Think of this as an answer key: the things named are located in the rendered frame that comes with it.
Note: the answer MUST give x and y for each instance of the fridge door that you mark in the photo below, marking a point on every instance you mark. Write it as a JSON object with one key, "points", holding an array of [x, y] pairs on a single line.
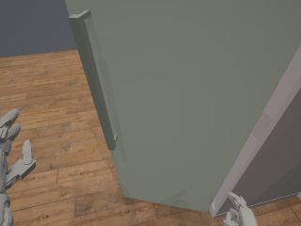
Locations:
{"points": [[184, 84]]}

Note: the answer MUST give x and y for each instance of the robot right hand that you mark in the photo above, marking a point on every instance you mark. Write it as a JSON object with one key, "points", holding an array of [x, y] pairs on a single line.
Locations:
{"points": [[244, 216]]}

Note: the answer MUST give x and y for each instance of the robot left hand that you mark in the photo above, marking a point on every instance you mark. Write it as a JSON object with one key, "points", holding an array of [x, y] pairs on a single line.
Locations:
{"points": [[23, 166]]}

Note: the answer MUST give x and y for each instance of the handle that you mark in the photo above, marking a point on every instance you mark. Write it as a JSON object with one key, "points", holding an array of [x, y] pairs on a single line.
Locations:
{"points": [[81, 38]]}

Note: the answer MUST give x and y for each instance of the left robot forearm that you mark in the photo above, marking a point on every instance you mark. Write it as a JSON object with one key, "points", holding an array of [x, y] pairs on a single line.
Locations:
{"points": [[6, 218]]}

